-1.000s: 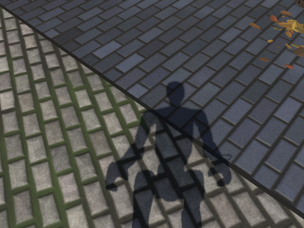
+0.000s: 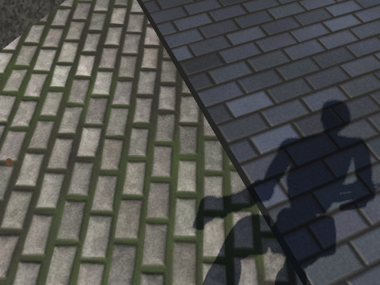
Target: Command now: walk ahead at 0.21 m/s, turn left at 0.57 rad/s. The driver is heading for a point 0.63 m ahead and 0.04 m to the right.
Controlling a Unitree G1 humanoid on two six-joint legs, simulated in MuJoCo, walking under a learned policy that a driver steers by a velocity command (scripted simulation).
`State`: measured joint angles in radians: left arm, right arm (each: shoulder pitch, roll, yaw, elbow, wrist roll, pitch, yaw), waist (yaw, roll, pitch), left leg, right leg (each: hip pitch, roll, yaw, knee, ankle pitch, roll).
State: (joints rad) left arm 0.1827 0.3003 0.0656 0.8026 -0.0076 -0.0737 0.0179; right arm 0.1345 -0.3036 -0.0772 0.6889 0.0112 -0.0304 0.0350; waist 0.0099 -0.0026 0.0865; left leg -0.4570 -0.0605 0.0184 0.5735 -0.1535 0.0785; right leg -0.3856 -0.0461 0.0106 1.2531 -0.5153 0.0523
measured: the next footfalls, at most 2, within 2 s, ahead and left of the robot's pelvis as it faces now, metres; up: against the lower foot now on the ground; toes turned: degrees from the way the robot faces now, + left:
right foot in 0.36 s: +0.20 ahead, -0.15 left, +0.00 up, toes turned +10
right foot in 1.70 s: +0.59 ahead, -0.06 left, +0.00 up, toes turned -1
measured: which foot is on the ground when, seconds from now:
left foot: down 0.00-1.00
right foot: up 0.00-0.34, down 0.36-1.00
